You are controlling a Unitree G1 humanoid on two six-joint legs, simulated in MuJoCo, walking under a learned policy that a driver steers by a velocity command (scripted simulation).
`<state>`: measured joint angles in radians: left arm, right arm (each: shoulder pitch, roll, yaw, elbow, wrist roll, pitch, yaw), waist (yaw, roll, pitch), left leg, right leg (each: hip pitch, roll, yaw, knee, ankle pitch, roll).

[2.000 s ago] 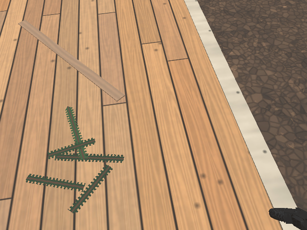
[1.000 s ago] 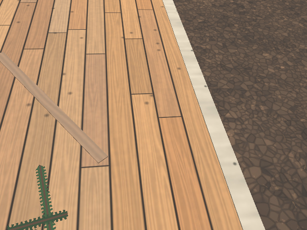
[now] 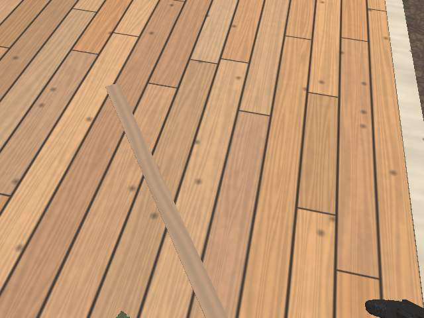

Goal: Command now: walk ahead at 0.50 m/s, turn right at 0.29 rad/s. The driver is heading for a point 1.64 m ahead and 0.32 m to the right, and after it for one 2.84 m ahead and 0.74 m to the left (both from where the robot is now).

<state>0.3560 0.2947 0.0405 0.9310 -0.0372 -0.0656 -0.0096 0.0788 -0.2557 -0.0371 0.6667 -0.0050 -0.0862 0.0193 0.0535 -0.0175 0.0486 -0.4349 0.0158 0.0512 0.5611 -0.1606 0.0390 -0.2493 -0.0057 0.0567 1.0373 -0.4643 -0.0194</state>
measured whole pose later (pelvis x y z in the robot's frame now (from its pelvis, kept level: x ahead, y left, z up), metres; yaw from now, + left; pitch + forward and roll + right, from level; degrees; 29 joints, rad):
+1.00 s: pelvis +0.56 -0.13 -0.01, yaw -26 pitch +2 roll +1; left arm 0.36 0.30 0.06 0.84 0.00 -0.04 0.01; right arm 0.07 -0.27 -0.04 0.71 0.00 -0.12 0.04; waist 0.05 -0.01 0.03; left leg -0.47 -0.03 0.03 0.54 -0.11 0.06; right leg -0.09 0.06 0.11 0.76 -0.46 -0.05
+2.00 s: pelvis +1.07 -0.25 -0.01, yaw +8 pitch +2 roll -1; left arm 0.30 0.31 0.07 0.83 -0.01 -0.07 0.00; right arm 0.10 -0.31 -0.06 0.58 0.02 -0.03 0.04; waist 0.05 0.01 0.07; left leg -0.51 -0.04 0.03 0.66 -0.17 0.09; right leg -0.16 -0.07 -0.07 1.00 -0.50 0.03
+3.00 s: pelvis +1.67 -0.24 -0.01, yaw +6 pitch +3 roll -2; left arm 0.30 0.30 0.05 0.81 0.00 -0.05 0.01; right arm 0.13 -0.26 -0.04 0.69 0.02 -0.07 0.06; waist 0.05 0.02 0.01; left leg -0.58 0.02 0.03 0.57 -0.04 0.06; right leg 0.10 0.05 -0.12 0.27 -0.42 -0.03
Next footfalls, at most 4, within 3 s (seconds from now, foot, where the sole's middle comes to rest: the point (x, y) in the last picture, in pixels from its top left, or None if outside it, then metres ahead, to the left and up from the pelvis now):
0.46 right None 0.37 -0.17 -0.76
0.96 left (258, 232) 0.74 -0.11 -0.76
1.44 right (338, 198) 0.90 -0.41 -0.76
1.94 left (267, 132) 1.20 -0.15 -0.76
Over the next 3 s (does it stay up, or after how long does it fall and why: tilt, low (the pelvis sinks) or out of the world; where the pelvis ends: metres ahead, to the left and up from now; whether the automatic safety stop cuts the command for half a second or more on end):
stays up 1.67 -0.24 -0.01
